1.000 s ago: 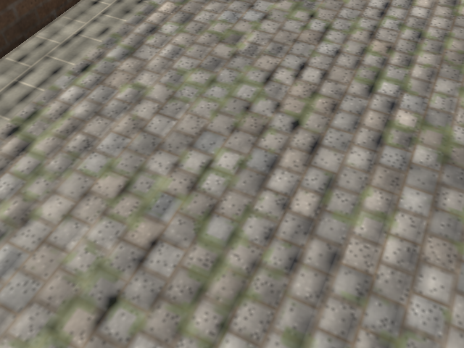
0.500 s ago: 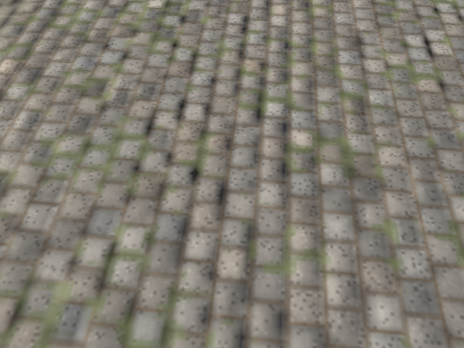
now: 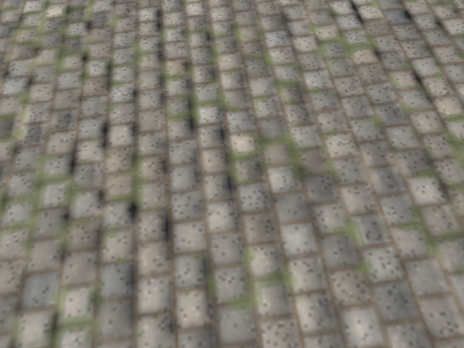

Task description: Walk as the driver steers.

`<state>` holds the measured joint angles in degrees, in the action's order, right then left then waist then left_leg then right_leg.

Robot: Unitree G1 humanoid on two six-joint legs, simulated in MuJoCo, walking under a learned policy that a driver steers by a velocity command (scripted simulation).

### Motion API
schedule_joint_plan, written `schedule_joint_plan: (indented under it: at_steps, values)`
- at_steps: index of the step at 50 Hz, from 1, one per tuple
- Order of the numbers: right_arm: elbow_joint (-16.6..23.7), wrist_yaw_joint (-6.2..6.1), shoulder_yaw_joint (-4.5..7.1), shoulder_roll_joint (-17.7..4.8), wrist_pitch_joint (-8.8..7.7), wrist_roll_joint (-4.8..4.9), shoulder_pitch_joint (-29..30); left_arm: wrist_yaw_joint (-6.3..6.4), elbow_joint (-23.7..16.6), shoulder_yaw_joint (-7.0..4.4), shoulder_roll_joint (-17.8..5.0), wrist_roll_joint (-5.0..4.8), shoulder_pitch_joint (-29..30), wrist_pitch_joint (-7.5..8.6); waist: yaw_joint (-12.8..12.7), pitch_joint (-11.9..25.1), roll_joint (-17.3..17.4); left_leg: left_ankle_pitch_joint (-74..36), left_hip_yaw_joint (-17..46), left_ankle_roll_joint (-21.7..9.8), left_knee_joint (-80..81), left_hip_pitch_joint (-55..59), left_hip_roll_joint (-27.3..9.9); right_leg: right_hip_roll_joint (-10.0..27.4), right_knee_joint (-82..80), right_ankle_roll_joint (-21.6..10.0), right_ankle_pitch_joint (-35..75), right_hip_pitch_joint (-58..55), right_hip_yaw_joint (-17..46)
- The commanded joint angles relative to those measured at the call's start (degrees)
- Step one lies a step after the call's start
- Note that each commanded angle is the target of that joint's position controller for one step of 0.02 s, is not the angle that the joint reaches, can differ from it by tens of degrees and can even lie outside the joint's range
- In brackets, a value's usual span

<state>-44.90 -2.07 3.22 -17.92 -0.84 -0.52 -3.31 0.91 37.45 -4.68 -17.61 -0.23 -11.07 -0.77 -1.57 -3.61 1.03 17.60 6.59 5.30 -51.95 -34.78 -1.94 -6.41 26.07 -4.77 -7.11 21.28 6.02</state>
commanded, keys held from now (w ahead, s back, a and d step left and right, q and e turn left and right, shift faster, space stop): e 0.80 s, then no key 0.20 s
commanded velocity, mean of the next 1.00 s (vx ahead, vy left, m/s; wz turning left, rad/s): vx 0.02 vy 0.00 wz -0.56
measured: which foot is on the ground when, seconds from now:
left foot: up 0.00-0.16, down 0.18-0.58, up 0.60-1.00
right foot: down 0.00-0.18, up 0.20-0.56, down 0.58-1.00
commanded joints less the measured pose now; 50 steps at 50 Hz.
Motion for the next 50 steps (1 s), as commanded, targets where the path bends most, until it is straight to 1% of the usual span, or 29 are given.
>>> schedule_joint_plan:
  at_steps: [1, 3, 5, 7, 8, 9, 10, 11, 12, 13, 14, 16, 18, 21, 25, 27, 28, 29, 30, 31, 32, 33, 34, 35, 37, 41, 47, 49, 50]
  values:
    - [2.76, -0.03, 1.26, -4.84, 0.15, 0.30, -2.19, 1.01, -4.90, -2.49, -9.26, -0.04, 2.29, -0.14, 1.53, 10.71, -7.84, -3.14, -0.38, 0.33, 4.70, 6.05, 1.79, 13.18, -6.50, -8.33, 3.45, -4.97, 15.41]
    - [3.39, 0.21, 1.28, -4.93, -0.33, 0.41, -1.16, 1.03, -4.91, -2.47, -9.09, 0.06, 1.96, -0.51, 1.01, 9.76, -9.15, -2.03, 0.04, 0.00, 8.53, 7.13, 2.58, 13.07, -5.49, -7.95, 2.13, -5.73, 17.67]
    - [3.80, 0.62, 1.45, -5.30, -1.08, 0.57, -1.22, 0.90, -5.06, -2.41, -8.89, -0.05, 1.64, -0.79, 0.80, 9.94, -10.10, -0.28, 0.13, -0.70, 12.83, 9.01, 3.32, 13.28, -3.20, -7.66, 6.27, -7.93, 20.23]
    - [3.49, 1.16, 1.79, -5.55, -1.81, 0.73, -3.66, 0.93, -5.55, -2.18, -8.42, -0.60, 2.68, -1.12, 2.44, 10.33, -10.46, -3.32, -0.50, -2.10, 22.16, 13.92, 3.48, 12.26, -0.16, -6.26, 10.59, -9.25, 21.97]
    - [2.93, 1.36, 2.16, -6.15, -2.11, 0.63, -5.78, 1.07, -5.78, -1.94, -7.83, -0.97, 3.03, -1.39, 3.63, 10.12, -9.83, -10.15, -0.73, -3.28, 29.65, 19.01, 2.06, 10.42, 2.00, -4.27, 8.46, -7.67, 21.26]
    - [3.15, 1.17, 3.02, -9.62, -2.01, -0.24, -6.96, 1.08, -6.02, -1.21, -5.41, -0.61, 0.84, -1.49, 2.48, 11.65, -3.28, -15.62, 6.20, -6.73, 32.01, 26.13, -7.39, 6.75, 9.33, -1.24, -4.16, -2.70, 17.13]
    - [3.28, 0.76, 3.97, -14.24, -1.08, -1.58, -4.87, 0.94, -7.25, -0.97, -3.93, -0.83, -2.34, -1.20, -1.69, 9.03, 14.10, -30.60, 19.20, -15.75, 33.05, 29.92, -18.26, -3.29, 19.59, 2.55, -25.84, 9.83, 4.89]
    - [4.04, 0.79, 3.44, -10.68, -0.99, -1.91, -5.75, 0.70, -6.76, -2.36, -9.44, 0.19, -2.14, -0.56, 0.72, 9.65, 13.93, -34.86, 24.18, -21.61, 33.10, 29.30, -23.09, -0.53, 33.49, 5.54, -30.97, 13.57, 3.03]
    - [5.04, 0.54, 2.67, -7.92, -0.90, -1.40, -4.39, 0.50, -5.65, -3.36, -11.77, -0.33, -2.54, -0.64, 0.58, 9.46, 8.91, -34.59, 18.36, -20.56, 31.69, 28.83, -20.64, 1.41, 39.38, 6.63, -27.19, 13.76, 3.30]
    - [5.42, 0.40, 2.37, -6.42, -0.65, -0.73, -2.48, 0.67, -4.40, -3.49, -10.97, -0.70, -2.94, -1.28, -0.01, 8.33, 6.31, -32.40, 12.37, -17.69, 30.65, 28.51, -16.53, 2.32, 41.69, 7.77, -23.90, 14.02, 2.32]
    - [5.67, 0.23, 2.16, -5.73, -0.39, 0.03, -1.79, 0.83, -4.19, -3.25, -9.77, -0.64, -2.73, -1.93, 0.25, 7.50, 6.03, -30.66, 9.05, -16.20, 30.40, 28.91, -14.56, 2.99, 43.33, 8.67, -21.22, 15.33, 1.75]
    - [5.52, -0.12, 2.13, -6.12, 0.32, 0.04, -2.39, 0.40, -5.03, -2.25, -6.62, -1.14, -1.18, -2.57, 1.04, 6.21, 6.99, -30.58, 3.62, -16.05, 31.60, 28.04, -12.08, 3.82, 41.44, 9.75, -17.84, 14.80, -1.39]
    - [5.30, -0.46, 2.57, -7.03, 0.98, -0.29, -4.03, 0.16, -6.74, -1.63, -5.17, -1.41, 2.00, -2.49, 2.89, 6.53, 9.16, -30.05, 1.45, -16.85, 32.31, 30.69, -12.32, 5.07, 35.56, 10.34, -16.45, 14.80, -3.56]
    - [5.48, -0.32, 3.40, -9.01, 1.53, -0.06, -4.08, -0.52, -8.12, -1.05, -4.35, -1.02, 3.79, -2.40, 3.95, 8.22, 10.49, -29.64, -1.24, -17.28, 32.33, 30.80, -13.90, 7.20, 26.05, 9.95, -16.01, 8.78, -5.52]
    - [5.35, 0.64, 4.10, -10.61, 1.41, 1.09, -3.83, -1.47, -8.34, -1.61, -5.70, -0.99, 2.77, -2.86, 3.72, 8.19, 11.11, -26.78, -3.05, -16.52, 31.29, 29.33, -15.73, 7.18, 15.23, 7.74, -13.98, 1.53, -8.46]
    - [5.15, 0.80, 4.18, -10.71, 1.30, 2.15, -2.72, -1.91, -7.38, -2.06, -5.59, -0.96, -0.14, -3.01, 1.49, 7.98, 10.05, -23.74, -4.95, -14.13, 27.81, 27.52, -15.39, 6.12, 4.86, 5.19, -7.20, -4.36, -10.19]
    - [4.45, 0.90, 3.86, -9.26, 1.13, 2.43, -4.04, -1.70, -6.44, -2.58, -6.18, -0.82, -2.31, -2.99, 0.70, 8.39, 8.05, -19.62, -7.10, -11.40, 23.91, 24.49, -13.92, 4.95, -0.55, 3.31, -2.60, -10.12, -9.89]
    - [3.50, 1.24, 3.24, -6.63, 0.95, 1.33, -7.09, -1.08, -6.19, -3.65, -9.31, -0.84, -4.48, -2.80, 0.77, 9.20, -0.97, -9.60, -12.13, -6.54, 13.92, 16.29, -10.19, 9.54, -4.29, 0.51, 10.10, -19.17, -1.74]
    - [6.13, 1.60, 1.64, -2.60, 0.87, -2.21, -6.90, -0.12, -7.98, -4.71, -16.28, -0.38, -4.80, -2.49, 2.73, 9.29, -20.14, 21.11, -15.00, -0.70, -4.71, -1.11, -2.00, 25.36, -2.77, -7.95, 33.80, -26.69, 19.85]
    - [8.09, 0.92, 2.53, -5.64, 0.49, -0.86, -0.60, -0.95, -8.22, -4.13, -14.75, 1.84, -6.57, -0.97, -2.88, 13.21, -15.76, 22.86, -5.33, -0.55, -14.23, -3.65, 0.87, 29.20, -5.17, -16.42, 29.42, -21.13, 24.68]
    - [8.20, 0.55, 3.14, -7.29, 0.66, 0.59, 0.94, -1.20, -7.60, -3.51, -13.07, 1.86, -4.46, 0.17, -1.72, 10.13, -10.99, 18.32, -3.48, -1.29, -17.30, -4.47, -0.36, 25.52, -6.08, -14.38, 23.57, -19.33, 19.58]
    - [7.57, 0.20, 3.41, -7.50, 0.84, 0.73, -0.02, -0.87, -7.17, -3.11, -11.40, 0.78, -1.34, 0.66, 0.05, 8.03, -9.25, 13.01, -2.91, -1.87, -16.06, -4.77, -1.11, 22.11, -6.01, -10.88, 18.92, -17.56, 15.61]
    - [6.58, -0.24, 3.61, -7.54, 1.04, 0.22, -0.77, -0.49, -7.40, -2.49, -9.78, -0.08, 0.72, 0.58, 0.77, 7.63, -7.89, 9.69, -2.46, -1.76, -14.69, -4.20, -1.53, 20.14, -5.85, -8.72, 16.82, -16.64, 13.79]
    - [6.49, -0.31, 3.72, -7.55, 1.16, -0.16, -1.83, -0.10, -7.55, -2.13, -9.53, -0.40, 2.30, 0.33, 1.81, 7.54, -8.26, 6.88, -2.68, -1.29, -14.58, -2.04, -0.83, 18.84, -5.88, -8.25, 18.30, -14.46, 12.49]
    - [6.23, 0.07, 3.53, -6.40, 0.99, 0.14, -3.32, 0.50, -7.64, -1.74, -8.96, 0.07, 2.51, 0.05, 2.49, 9.07, -8.76, 3.46, -3.14, -0.67, -13.41, 0.73, 0.70, 17.40, -6.02, -8.40, 18.49, -13.63, 11.63]
    - [6.86, 0.44, 2.69, -4.53, 0.86, 0.37, -1.93, 1.07, -7.10, -1.93, -9.44, -0.10, 1.74, -0.29, 1.40, 9.02, -8.86, 1.80, -2.68, 0.05, -0.93, 2.55, 1.66, 16.63, -5.33, -8.28, 12.64, -14.93, 13.38]
    - [7.60, 1.61, 2.34, -4.68, 0.48, 0.92, -1.98, 0.13, -6.15, -1.31, -8.94, 0.46, 2.30, -0.91, -0.20, 7.96, -10.03, 4.10, -3.84, -1.18, 10.13, 12.13, 1.85, 16.91, -3.56, -8.60, 9.67, -10.27, 17.18]
    - [7.57, 2.09, 2.19, -4.12, 0.01, 0.94, -3.39, -0.07, -5.82, -0.76, -8.05, 0.12, 3.59, -1.02, 1.01, 7.80, -9.54, 1.37, -4.34, -2.21, 17.53, 15.99, 1.98, 16.04, -1.96, -7.63, 10.38, -9.92, 18.08]
    - [7.13, 2.35, 2.01, -3.36, -0.35, 0.69, -5.08, -0.04, -5.69, -0.32, -7.08, -0.21, 4.58, -1.03, 2.57, 7.83, -9.02, -4.65, -4.91, -3.09, 25.29, 20.43, 2.07, 14.69, -0.97, -6.10, 9.22, -8.61, 17.55]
